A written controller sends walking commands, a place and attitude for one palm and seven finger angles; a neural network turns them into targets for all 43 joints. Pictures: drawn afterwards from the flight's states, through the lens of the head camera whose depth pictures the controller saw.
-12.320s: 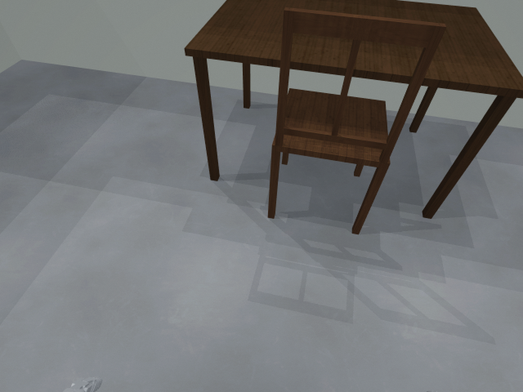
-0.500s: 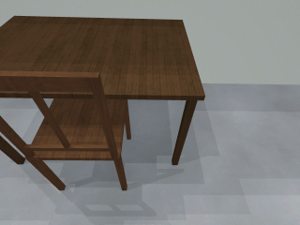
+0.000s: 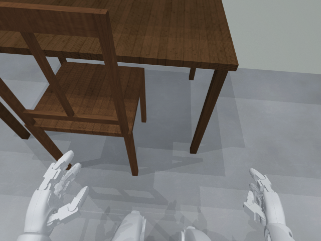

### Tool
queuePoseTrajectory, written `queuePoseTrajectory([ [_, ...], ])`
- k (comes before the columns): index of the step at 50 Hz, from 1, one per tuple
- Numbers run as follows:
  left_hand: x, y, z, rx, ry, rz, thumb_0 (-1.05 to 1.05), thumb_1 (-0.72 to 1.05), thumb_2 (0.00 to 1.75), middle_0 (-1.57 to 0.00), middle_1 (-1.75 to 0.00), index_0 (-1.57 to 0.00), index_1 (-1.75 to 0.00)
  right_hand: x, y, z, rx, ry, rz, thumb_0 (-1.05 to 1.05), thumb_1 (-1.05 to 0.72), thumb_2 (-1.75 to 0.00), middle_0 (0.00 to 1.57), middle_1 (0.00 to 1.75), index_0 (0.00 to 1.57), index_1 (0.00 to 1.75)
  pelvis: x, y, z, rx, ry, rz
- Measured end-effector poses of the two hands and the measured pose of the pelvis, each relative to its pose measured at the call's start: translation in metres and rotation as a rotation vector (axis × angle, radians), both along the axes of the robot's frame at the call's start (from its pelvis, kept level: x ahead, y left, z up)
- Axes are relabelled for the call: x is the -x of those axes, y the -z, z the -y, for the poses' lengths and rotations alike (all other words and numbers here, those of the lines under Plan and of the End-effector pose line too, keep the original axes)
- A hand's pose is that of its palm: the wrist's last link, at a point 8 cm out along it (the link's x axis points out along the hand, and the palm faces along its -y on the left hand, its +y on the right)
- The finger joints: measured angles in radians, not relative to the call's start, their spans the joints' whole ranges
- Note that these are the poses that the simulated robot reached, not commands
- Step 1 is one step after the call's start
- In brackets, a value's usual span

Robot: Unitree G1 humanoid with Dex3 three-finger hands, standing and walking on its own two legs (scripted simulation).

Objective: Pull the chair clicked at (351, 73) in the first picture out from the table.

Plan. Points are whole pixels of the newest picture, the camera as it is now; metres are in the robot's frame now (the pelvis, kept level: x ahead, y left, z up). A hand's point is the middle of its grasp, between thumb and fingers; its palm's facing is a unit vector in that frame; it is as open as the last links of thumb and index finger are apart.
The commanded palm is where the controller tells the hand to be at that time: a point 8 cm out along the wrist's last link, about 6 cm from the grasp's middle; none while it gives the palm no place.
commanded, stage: raise the hand toward the chair's back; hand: left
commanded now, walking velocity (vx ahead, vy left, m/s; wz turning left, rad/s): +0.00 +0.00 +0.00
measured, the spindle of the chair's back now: (53, 81) +0.52 +0.40 +0.05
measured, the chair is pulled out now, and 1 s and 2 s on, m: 0.00 0.00 0.00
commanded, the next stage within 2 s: aim the fingers beside a spindle in 1.64 s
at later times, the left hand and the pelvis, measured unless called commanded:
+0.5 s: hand (71, 182) +0.22 +0.22 +0.05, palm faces +0.02 -1.00 -0.03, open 13.9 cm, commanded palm +0.20 +0.28 +0.06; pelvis +0.00 +0.03 +0.01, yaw -1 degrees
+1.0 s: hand (61, 171) +0.24 +0.25 +0.06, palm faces +0.02 -1.00 -0.04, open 16.8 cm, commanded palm +0.22 +0.30 +0.07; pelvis +0.01 +0.04 +0.02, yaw +0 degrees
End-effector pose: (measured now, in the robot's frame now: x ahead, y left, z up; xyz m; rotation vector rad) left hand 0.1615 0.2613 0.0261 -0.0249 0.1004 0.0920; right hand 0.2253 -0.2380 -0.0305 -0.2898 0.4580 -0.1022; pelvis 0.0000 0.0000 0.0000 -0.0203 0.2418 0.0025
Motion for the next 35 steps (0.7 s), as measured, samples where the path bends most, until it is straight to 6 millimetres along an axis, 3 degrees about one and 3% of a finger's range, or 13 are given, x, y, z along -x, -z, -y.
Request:
queuePoseTrajectory([
  [4, -0.001, -0.017, 0.001, -0.060, 0.015, 0.075, 0.01, 0.47, 0.71, -0.16, -0.23, -0.15, -0.23, 0.011, 0.018, -0.017, -0.012, -0.031, -0.065, 0.01, -0.91, -0.90, 0.20, 0.30, 0.20, 0.30, 0.005, 0.003, 0.001, 0.025, -0.017, -0.003],
  [10, -0.028, -0.022, 0.001, -0.053, 0.103, 0.062, 0.01, 0.33, 0.65, -0.14, -0.21, -0.14, -0.21, 0.048, 0.042, -0.033, -0.073, 0.006, -0.190, 0.02, -0.90, -0.90, 0.20, 0.30, 0.20, 0.30, 0.011, 0.000, -0.002, 0.036, -0.015, -0.016],
  [15, -0.038, -0.025, -0.006, -0.044, 0.088, 0.006, 0.01, 0.21, 0.60, -0.13, -0.19, -0.13, -0.19, 0.078, 0.045, -0.033, -0.095, 0.074, -0.255, 0.02, -0.90, -0.90, 0.20, 0.30, 0.20, 0.30, 0.009, -0.008, -0.009, 0.031, -0.001, -0.018],
  [19, -0.039, -0.028, -0.011, -0.051, 0.071, 0.020, 0.01, 0.12, 0.56, -0.13, -0.18, -0.12, -0.17, 0.090, 0.043, -0.026, -0.070, 0.105, -0.277, 0.02, -0.90, -0.90, 0.20, 0.30, 0.20, 0.30, 0.007, -0.011, -0.016, 0.030, 0.005, -0.023],
  [27, -0.039, -0.027, -0.017, -0.053, 0.077, 0.040, 0.00, -0.06, 0.48, -0.11, -0.15, -0.10, -0.15, 0.079, 0.031, -0.018, -0.003, 0.111, -0.251, 0.02, -0.90, -0.90, 0.20, 0.30, 0.20, 0.30, 0.004, -0.011, -0.028, 0.037, 0.002, -0.026],
  [35, -0.043, -0.030, -0.026, -0.050, 0.065, 0.052, 0.00, -0.25, 0.40, -0.09, -0.12, -0.08, -0.12, 0.048, 0.015, -0.038, 0.002, 0.054, -0.186, 0.02, -0.90, -0.90, 0.20, 0.30, 0.20, 0.30, 0.000, -0.013, -0.037, 0.048, -0.008, -0.025],
])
